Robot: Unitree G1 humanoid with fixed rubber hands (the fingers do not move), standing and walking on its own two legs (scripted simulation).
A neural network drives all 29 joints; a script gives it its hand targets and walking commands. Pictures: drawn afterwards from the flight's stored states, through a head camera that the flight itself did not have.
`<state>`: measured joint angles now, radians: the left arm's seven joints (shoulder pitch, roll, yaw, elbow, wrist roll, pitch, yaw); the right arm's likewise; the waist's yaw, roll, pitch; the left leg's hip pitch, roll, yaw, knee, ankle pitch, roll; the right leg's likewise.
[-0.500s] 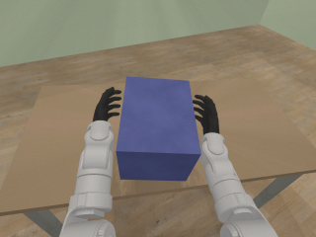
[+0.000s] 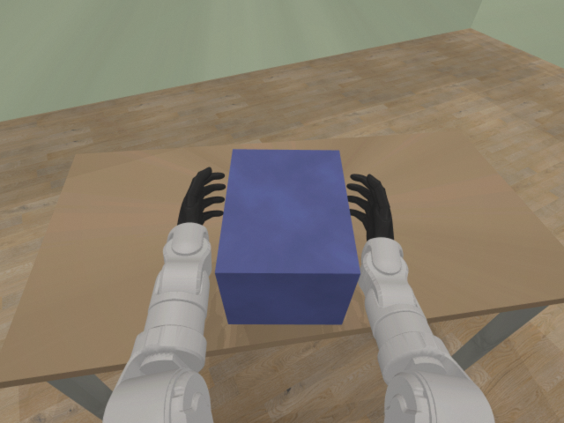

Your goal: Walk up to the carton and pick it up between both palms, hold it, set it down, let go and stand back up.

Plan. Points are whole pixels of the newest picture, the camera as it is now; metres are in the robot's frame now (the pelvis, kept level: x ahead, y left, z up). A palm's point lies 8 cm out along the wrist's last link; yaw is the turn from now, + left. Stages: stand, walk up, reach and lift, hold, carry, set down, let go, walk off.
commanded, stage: set down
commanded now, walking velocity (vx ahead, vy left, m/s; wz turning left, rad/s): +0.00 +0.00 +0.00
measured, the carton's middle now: (285, 234) +0.40 -0.02 +0.04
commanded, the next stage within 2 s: none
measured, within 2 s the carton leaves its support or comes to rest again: rests again in 1.78 s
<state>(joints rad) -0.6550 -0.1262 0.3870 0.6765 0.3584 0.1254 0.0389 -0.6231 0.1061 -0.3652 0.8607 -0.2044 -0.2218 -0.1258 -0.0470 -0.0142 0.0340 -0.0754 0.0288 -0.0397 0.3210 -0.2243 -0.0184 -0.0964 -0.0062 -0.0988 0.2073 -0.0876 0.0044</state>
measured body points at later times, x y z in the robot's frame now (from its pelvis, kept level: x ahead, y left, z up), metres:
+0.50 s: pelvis +0.01 +0.00 +0.00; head +0.04 +0.01 +0.45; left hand +0.42 +0.11 +0.06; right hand +0.40 -0.16 +0.06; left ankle -0.03 +0.13 -0.75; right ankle +0.02 -0.12 -0.75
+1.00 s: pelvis +0.02 +0.00 +0.00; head +0.08 +0.00 +0.44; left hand +0.43 +0.10 +0.02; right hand +0.40 -0.17 +0.04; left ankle -0.03 +0.13 -0.75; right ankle +0.02 -0.12 -0.75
